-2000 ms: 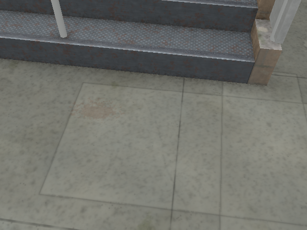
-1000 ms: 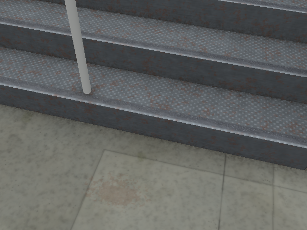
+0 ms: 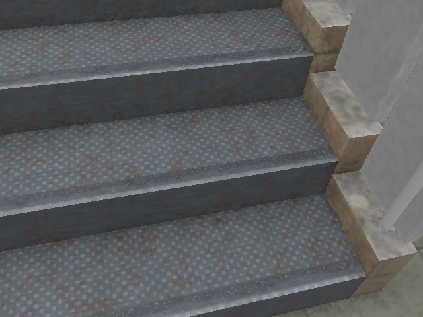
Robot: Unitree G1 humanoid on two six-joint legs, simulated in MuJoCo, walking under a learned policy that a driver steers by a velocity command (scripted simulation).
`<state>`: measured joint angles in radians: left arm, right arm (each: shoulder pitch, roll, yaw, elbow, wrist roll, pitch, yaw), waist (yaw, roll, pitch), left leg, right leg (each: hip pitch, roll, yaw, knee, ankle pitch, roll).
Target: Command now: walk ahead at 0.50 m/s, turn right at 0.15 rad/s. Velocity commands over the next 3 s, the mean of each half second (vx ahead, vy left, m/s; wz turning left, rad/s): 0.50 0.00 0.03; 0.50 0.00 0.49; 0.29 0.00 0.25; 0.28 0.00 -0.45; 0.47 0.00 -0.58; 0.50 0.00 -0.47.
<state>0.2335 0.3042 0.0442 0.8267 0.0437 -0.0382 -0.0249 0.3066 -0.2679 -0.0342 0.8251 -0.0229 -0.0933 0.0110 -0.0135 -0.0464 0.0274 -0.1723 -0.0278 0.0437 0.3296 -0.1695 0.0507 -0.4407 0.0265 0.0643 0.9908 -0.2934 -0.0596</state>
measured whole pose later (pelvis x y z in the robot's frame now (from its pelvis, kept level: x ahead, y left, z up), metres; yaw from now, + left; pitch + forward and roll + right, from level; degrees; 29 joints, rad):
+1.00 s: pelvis +0.46 +0.09 +0.08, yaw +19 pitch +4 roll +1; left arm 0.20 0.23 0.02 0.76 0.04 -0.09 -0.05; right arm 0.19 -0.20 -0.02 0.84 -0.05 -0.02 0.04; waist 0.01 -0.01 -0.04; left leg -0.65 -0.14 0.10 1.03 -0.44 0.15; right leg -0.71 0.04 0.17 1.89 -0.03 -0.12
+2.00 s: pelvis +0.86 +0.33 +0.31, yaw +10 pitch +6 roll +0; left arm 0.29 0.24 0.05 0.92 0.02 -0.10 -0.09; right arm 0.20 -0.20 0.00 0.90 -0.09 -0.08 0.04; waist 0.01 -0.01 -0.15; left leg -0.36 0.03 0.12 0.66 -0.41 0.04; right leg -0.72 0.15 0.19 1.75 -0.35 -0.15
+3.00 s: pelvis +1.28 +0.45 +0.62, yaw -21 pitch +4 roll +3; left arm 0.12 0.29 0.03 0.98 0.04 -0.09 -0.06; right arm 0.34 -0.17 0.01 1.08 -0.06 -0.06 0.01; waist -0.03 -0.07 -0.16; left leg -0.49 -0.02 0.16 0.87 -0.47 0.06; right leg -1.07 0.04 0.20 1.70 0.09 -0.21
